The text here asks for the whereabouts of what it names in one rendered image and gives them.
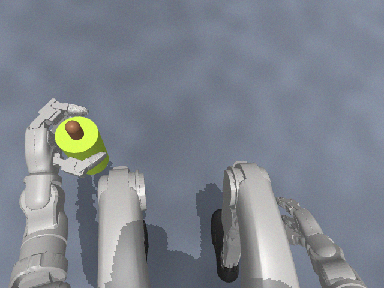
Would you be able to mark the right robot foot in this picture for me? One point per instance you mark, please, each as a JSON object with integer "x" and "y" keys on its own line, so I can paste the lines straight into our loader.
{"x": 226, "y": 274}

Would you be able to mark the bottle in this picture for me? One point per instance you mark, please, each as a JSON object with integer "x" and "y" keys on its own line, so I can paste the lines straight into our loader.
{"x": 79, "y": 137}

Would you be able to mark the right robot arm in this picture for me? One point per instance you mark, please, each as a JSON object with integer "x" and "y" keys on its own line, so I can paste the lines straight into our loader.
{"x": 329, "y": 263}

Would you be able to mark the left robot hand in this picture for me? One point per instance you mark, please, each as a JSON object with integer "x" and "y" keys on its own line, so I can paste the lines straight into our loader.
{"x": 42, "y": 154}

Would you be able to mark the right robot hand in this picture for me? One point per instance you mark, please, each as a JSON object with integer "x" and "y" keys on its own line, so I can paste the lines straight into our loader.
{"x": 299, "y": 227}

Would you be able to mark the left robot arm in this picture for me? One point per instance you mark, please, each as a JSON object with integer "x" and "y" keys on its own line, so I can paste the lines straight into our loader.
{"x": 42, "y": 262}

